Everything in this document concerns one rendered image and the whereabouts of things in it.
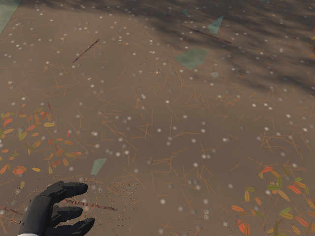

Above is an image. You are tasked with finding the robot left hand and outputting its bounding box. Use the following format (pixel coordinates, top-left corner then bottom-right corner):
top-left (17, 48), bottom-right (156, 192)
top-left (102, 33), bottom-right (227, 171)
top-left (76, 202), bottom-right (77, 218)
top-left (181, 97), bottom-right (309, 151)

top-left (18, 180), bottom-right (95, 236)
